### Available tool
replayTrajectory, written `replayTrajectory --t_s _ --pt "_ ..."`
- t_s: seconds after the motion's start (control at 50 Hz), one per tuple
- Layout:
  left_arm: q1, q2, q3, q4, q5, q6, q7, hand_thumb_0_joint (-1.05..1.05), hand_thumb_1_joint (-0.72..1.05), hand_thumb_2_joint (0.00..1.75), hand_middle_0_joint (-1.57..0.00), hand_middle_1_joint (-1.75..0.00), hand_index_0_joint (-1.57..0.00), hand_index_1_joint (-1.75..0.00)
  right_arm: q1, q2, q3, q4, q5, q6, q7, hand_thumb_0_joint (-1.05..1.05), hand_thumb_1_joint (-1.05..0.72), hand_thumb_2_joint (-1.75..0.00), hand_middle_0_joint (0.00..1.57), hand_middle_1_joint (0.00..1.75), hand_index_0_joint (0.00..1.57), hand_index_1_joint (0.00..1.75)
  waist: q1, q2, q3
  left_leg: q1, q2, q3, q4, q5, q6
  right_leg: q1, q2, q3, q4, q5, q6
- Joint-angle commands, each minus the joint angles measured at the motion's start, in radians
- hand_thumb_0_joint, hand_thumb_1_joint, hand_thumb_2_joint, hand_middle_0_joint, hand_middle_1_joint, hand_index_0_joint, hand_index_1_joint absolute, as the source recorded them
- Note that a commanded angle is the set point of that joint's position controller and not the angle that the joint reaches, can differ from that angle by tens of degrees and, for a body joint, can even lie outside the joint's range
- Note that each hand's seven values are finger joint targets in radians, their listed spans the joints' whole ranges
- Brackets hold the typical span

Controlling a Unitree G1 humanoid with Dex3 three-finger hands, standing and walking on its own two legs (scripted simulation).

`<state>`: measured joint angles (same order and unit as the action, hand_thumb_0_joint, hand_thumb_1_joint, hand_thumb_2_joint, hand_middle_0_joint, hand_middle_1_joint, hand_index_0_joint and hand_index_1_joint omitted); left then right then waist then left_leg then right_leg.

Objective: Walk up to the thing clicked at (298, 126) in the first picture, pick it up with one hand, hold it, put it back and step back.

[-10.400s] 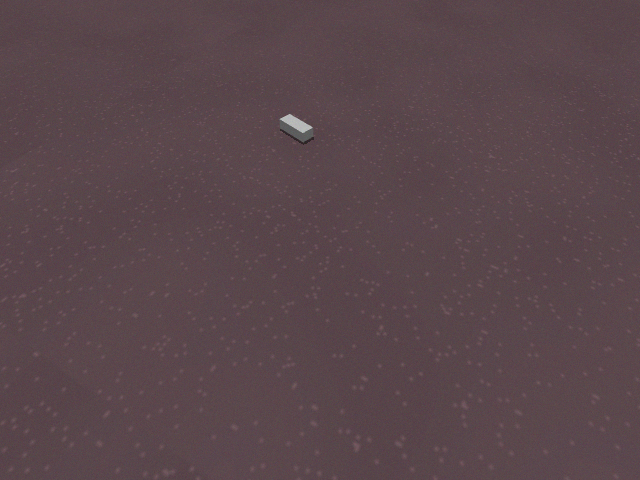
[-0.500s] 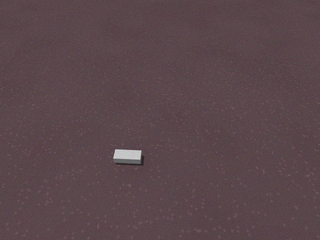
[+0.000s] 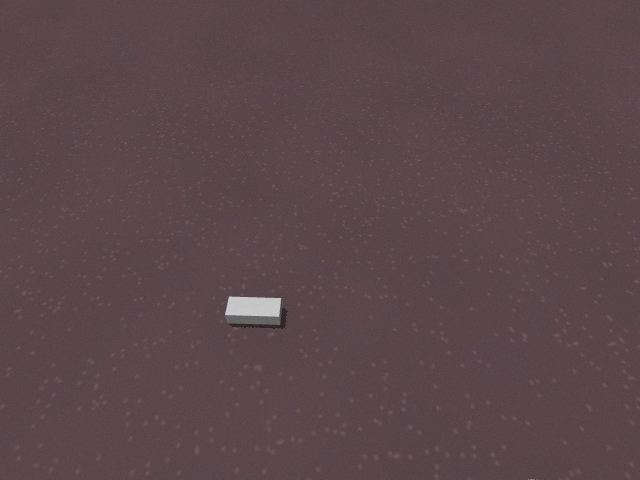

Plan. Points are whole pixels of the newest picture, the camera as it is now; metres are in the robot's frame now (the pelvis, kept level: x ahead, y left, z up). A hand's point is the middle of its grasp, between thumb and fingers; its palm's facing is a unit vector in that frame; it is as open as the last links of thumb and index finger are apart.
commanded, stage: stand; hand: left
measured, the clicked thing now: (254, 310) +0.79 +0.25 -0.75
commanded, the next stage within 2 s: walk up in 0.64 s
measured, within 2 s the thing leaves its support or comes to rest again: neither
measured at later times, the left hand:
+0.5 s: hand out of the picture +0.08 +0.25 -0.16, palm faces -0.03 -0.94 -0.35, open 7.4 cm
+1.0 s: hand out of the picture +0.09 +0.32 -0.17, palm faces -0.01 -0.93 -0.37, open 7.4 cm
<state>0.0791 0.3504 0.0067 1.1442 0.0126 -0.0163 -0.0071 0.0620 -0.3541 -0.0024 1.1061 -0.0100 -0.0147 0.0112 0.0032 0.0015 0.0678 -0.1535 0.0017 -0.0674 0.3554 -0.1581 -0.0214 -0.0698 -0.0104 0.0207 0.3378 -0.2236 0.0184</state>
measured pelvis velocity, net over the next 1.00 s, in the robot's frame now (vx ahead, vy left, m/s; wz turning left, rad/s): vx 0.08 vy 0.03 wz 0.02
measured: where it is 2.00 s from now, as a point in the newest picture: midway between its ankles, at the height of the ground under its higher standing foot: (318, 433)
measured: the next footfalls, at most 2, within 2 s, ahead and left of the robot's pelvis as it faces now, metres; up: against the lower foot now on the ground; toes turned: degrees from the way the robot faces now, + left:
right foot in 1.28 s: +0.32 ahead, -0.12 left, +0.00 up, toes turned -3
left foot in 1.66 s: +0.43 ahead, +0.14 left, +0.00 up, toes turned -1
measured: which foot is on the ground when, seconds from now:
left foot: down 0.00-1.00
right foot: down 0.00-0.90, up 0.92-1.00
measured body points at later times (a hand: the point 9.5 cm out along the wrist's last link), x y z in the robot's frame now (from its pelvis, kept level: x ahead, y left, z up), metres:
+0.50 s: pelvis +0.00 +0.00 +0.00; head +0.02 +0.00 +0.45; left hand +0.08 +0.30 -0.13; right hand +0.07 -0.31 -0.13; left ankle +0.03 +0.13 -0.75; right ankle -0.02 -0.13 -0.75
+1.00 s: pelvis +0.08 +0.03 -0.01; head +0.09 +0.05 +0.44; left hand +0.09 +0.37 -0.14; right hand +0.15 -0.29 -0.11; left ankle +0.10 +0.15 -0.75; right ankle +0.03 -0.11 -0.69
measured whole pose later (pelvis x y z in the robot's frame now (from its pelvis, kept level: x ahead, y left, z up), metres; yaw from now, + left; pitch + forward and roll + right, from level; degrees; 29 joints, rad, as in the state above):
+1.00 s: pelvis +0.08 +0.03 -0.01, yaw +1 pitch -4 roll +0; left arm 0.30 0.44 0.06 1.01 0.01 -0.01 -0.04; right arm 0.25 -0.39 -0.08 0.93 -0.03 -0.07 0.05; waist 0.00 -0.04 0.09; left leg -0.21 0.01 0.04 0.52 -0.25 0.02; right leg -0.30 0.01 0.08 1.00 -0.45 -0.05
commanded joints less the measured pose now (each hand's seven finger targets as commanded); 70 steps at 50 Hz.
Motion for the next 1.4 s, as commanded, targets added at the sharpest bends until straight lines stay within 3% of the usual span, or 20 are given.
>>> replayTrajectory --t_s 0.0,0.6,0.62,0.64,0.68,0.72,0.78,0.84,0.86,0.88,0.9,0.94,0.98,1.14,1.22,1.24,1.26,1.28,1.3,1.38 --pt "-0.039 0.219 0.039 -0.052 -0.003 -0.024 0.014 0.00 0.90 0.90 -0.20 -0.30 -0.20 -0.30 -0.046 -0.210 -0.047 -0.042 0.004 -0.019 -0.012 0.00 -0.90 -0.90 0.20 0.30 0.20 0.30 -0.002 0.000 -0.102 0.039 0.109 -0.073 -0.049 0.115 0.037 -0.020 -0.113 0.079 -0.077 0.098 -0.034" --pt "-0.008 0.224 0.040 -0.059 -0.007 -0.015 0.015 0.00 0.90 0.90 -0.20 -0.30 -0.20 -0.30 0.007 -0.214 -0.030 -0.022 0.005 -0.019 -0.019 0.00 -0.90 -0.90 0.20 0.30 0.20 0.30 -0.003 0.003 -0.107 0.039 0.117 -0.068 -0.044 0.193 0.036 -0.005 -0.112 0.067 -0.062 0.156 -0.034" --pt "0.065 0.287 0.088 -0.103 0.003 -0.025 -0.005 0.00 0.90 0.90 -0.20 -0.30 -0.20 -0.30 0.061 -0.274 -0.083 -0.077 -0.008 -0.027 0.004 0.00 -0.90 -0.90 0.20 0.30 0.20 0.30 0.004 0.002 -0.191 0.040 0.058 -0.057 0.032 -0.269 0.103 0.042 -0.060 0.052 0.001 -0.246 -0.080" --pt "0.104 0.288 0.096 -0.096 0.013 -0.027 -0.010 0.00 0.90 0.90 -0.20 -0.30 -0.20 -0.30 0.059 -0.275 -0.091 -0.087 -0.019 -0.026 0.014 0.00 -0.90 -0.90 0.20 0.30 0.20 0.30 0.022 0.003 -0.124 -0.093 0.061 -0.070 0.050 -0.462 0.111 0.030 -0.089 0.109 -0.001 -0.434 -0.108" --pt "0.154 0.315 0.120 -0.115 0.019 -0.033 -0.013 0.00 0.90 0.90 -0.20 -0.30 -0.20 -0.30 -0.029 -0.238 -0.091 -0.146 -0.025 -0.022 0.025 0.00 -0.90 -0.90 0.20 0.30 0.20 0.30 0.072 -0.089 0.035 -0.399 0.015 -0.004 0.191 -0.400 0.083 0.092 -0.190 0.267 -0.106 -0.555 -0.177" --pt "0.182 0.347 0.137 -0.147 0.025 -0.051 -0.008 0.00 0.90 0.90 -0.20 -0.30 -0.20 -0.30 -0.061 -0.223 -0.093 -0.181 -0.031 -0.030 0.027 0.00 -0.90 -0.90 0.20 0.30 0.20 0.30 0.098 -0.126 0.136 -0.552 0.057 0.018 0.405 -0.266 0.042 0.137 -0.363 0.422 -0.201 -0.289 -0.276" --pt "0.106 0.338 0.136 -0.207 0.026 -0.056 -0.013 0.00 0.90 0.90 -0.20 -0.30 -0.20 -0.30 0.034 -0.215 -0.100 -0.196 -0.022 -0.052 0.040 0.00 -0.90 -0.90 0.20 0.30 0.20 0.30 0.026 -0.165 0.057 -0.354 0.104 0.013 0.270 -0.282 0.052 0.079 -0.300 0.256 -0.116 -0.007 -0.247" --pt "0.049 0.279 0.108 -0.261 0.006 -0.040 -0.027 0.00 0.90 0.90 -0.20 -0.30 -0.20 -0.30 0.249 -0.224 -0.140 -0.142 -0.031 -0.060 0.038 0.00 -0.90 -0.90 0.20 0.30 0.20 0.30 -0.096 -0.076 -0.028 0.151 -0.013 0.138 0.069 -0.030 0.042 -0.223 -0.122 0.009 0.194 0.163 -0.140" --pt "0.100 0.211 0.091 -0.279 0.003 -0.039 -0.030 0.00 0.90 0.90 -0.20 -0.30 -0.20 -0.30 0.379 -0.299 -0.175 -0.125 -0.040 -0.062 0.025 0.00 -0.90 -0.90 0.20 0.30 0.20 0.30 -0.148 0.161 -0.103 0.323 0.091 -0.039 -0.034 -0.158 0.082 -0.357 -0.024 -0.051 0.516 0.056 -0.092" --pt "0.118 0.167 0.082 -0.293 -0.004 -0.040 -0.024 0.00 0.90 0.90 -0.20 -0.30 -0.20 -0.30 0.419 -0.396 -0.188 -0.141 -0.048 -0.069 0.021 0.00 -0.90 -0.90 0.20 0.30 0.20 0.30 -0.144 0.328 -0.092 0.322 0.339 -0.513 -0.178 -0.330 0.172 -0.555 0.126 0.021 0.692 -0.345 -0.066" --pt "0.110 0.269 0.100 -0.279 -0.001 -0.035 -0.010 0.00 0.90 0.90 -0.20 -0.30 -0.20 -0.30 0.329 -0.403 -0.189 -0.176 -0.021 -0.066 0.023 0.00 -0.90 -0.90 0.20 0.30 0.20 0.30 -0.107 0.151 -0.057 0.173 0.400 -0.555 -0.179 -0.413 0.265 -0.512 0.037 0.146 0.771 -0.355 -0.084" --pt "0.193 0.276 0.090 -0.253 -0.016 -0.030 -0.018 0.00 0.90 0.90 -0.20 -0.30 -0.20 -0.30 0.199 -0.319 -0.151 -0.244 -0.008 -0.066 0.018 0.00 -0.90 -0.90 0.20 0.30 0.20 0.30 -0.022 0.084 0.022 0.090 0.326 -0.338 -0.158 -0.395 0.233 -0.519 -0.023 0.134 0.775 -0.223 -0.082" --pt "0.242 0.286 0.095 -0.231 -0.008 -0.032 -0.029 0.00 0.90 0.90 -0.20 -0.30 -0.20 -0.30 0.194 -0.293 -0.138 -0.260 -0.004 -0.073 0.014 0.00 -0.90 -0.90 0.20 0.30 0.20 0.30 -0.014 0.126 0.043 0.027 0.283 -0.207 -0.167 -0.264 0.212 -0.472 -0.053 0.109 0.681 -0.135 -0.056" --pt "0.169 0.244 0.102 -0.306 0.009 -0.041 -0.065 0.00 0.90 0.90 -0.20 -0.30 -0.20 -0.30 0.231 -0.305 -0.136 -0.317 -0.005 -0.073 0.027 0.00 -0.90 -0.90 0.20 0.30 0.20 0.30 -0.025 0.153 0.042 -0.037 0.218 -0.015 -0.109 -0.129 0.218 -0.309 -0.059 -0.039 0.303 0.016 -0.032" --pt "0.286 0.254 0.123 -0.276 0.009 -0.056 -0.050 0.00 0.90 0.90 -0.20 -0.30 -0.20 -0.30 0.210 -0.276 -0.123 -0.351 0.001 -0.056 0.024 0.00 -0.90 -0.90 0.20 0.30 0.20 0.30 0.051 0.050 -0.020 -0.162 0.180 0.033 0.140 -0.025 0.169 -0.018 0.000 -0.090 0.212 0.052 -0.050" --pt "0.376 0.290 0.141 -0.263 0.012 -0.067 -0.038 0.00 0.90 0.90 -0.20 -0.30 -0.20 -0.30 0.244 -0.239 -0.106 -0.354 0.000 -0.055 0.023 0.00 -0.90 -0.90 0.20 0.30 0.20 0.30 0.094 -0.067 -0.077 -0.208 0.126 0.076 0.372 0.042 0.147 0.119 -0.001 -0.056 0.163 -0.027 -0.067" --pt "0.465 0.370 0.168 -0.263 0.019 -0.077 -0.021 0.00 0.90 0.90 -0.20 -0.30 -0.20 -0.30 0.281 -0.175 -0.085 -0.374 0.004 -0.057 0.021 0.00 -0.90 -0.90 0.20 0.30 0.20 0.30 0.126 -0.308 -0.109 -0.347 0.018 0.125 0.693 -0.131 0.100 0.190 -0.189 0.249 0.034 -0.182 -0.130" --pt "0.439 0.427 0.168 -0.292 0.004 -0.080 -0.021 0.00 0.90 0.90 -0.20 -0.30 -0.20 -0.30 0.283 -0.221 -0.095 -0.376 0.011 -0.050 0.016 0.00 -0.90 -0.90 0.20 0.30 0.20 0.30 0.107 -0.294 -0.093 -0.490 -0.066 0.079 0.830 -0.396 0.075 0.169 -0.403 0.662 -0.113 -0.229 -0.273" --pt "0.366 0.408 0.158 -0.323 -0.009 -0.076 -0.020 0.00 0.90 0.90 -0.20 -0.30 -0.20 -0.30 0.259 -0.281 -0.113 -0.351 0.001 -0.042 0.007 0.00 -0.90 -0.90 0.20 0.30 0.20 0.30 0.080 -0.128 -0.020 -0.459 0.006 -0.029 0.894 -0.403 0.067 0.009 -0.441 0.674 -0.103 -0.257 -0.332" --pt "0.239 0.321 0.132 -0.363 -0.008 -0.079 -0.014 0.00 0.90 0.90 -0.20 -0.30 -0.20 -0.30 0.347 -0.254 -0.114 -0.289 0.011 -0.031 0.025 0.00 -0.90 -0.90 0.20 0.30 0.20 0.30 -0.001 -0.156 0.037 -0.360 0.070 -0.017 0.729 -0.192 0.047 -0.175 -0.249 0.263 -0.114 -0.220 -0.241"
